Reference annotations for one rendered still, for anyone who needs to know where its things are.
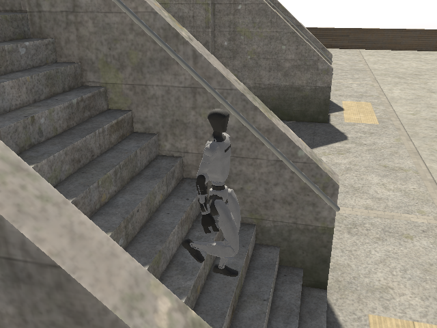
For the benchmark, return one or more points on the robot right upper arm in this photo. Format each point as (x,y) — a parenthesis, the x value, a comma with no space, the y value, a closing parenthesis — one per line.
(209,153)

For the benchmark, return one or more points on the robot right forearm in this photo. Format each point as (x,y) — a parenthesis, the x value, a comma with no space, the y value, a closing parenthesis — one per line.
(203,189)

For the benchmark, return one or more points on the robot right hand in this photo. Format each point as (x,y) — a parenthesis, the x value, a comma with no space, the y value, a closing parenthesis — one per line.
(207,221)

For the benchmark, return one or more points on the humanoid robot head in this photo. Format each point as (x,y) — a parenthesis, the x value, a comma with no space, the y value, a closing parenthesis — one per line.
(218,119)

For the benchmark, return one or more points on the robot right shin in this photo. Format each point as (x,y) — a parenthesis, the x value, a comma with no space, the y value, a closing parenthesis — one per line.
(215,248)

